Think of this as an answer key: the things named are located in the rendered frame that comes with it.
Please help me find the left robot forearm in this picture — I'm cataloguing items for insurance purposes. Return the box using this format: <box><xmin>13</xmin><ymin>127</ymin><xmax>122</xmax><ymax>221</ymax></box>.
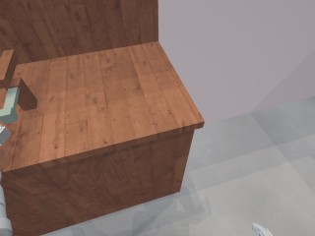
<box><xmin>0</xmin><ymin>172</ymin><xmax>13</xmax><ymax>236</ymax></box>

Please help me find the robot right hand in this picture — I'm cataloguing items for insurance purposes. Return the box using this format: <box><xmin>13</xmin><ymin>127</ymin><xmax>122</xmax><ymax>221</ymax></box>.
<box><xmin>251</xmin><ymin>223</ymin><xmax>273</xmax><ymax>236</ymax></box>

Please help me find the tap lever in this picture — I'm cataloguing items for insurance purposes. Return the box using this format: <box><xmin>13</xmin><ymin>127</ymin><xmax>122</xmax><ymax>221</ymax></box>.
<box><xmin>0</xmin><ymin>87</ymin><xmax>20</xmax><ymax>125</ymax></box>

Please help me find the robot left hand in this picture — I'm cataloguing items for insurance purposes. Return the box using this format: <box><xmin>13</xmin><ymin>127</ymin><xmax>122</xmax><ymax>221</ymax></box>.
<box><xmin>0</xmin><ymin>124</ymin><xmax>11</xmax><ymax>147</ymax></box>

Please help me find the counter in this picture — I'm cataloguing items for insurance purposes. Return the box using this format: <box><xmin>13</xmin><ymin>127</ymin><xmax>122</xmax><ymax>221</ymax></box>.
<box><xmin>0</xmin><ymin>0</ymin><xmax>205</xmax><ymax>236</ymax></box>

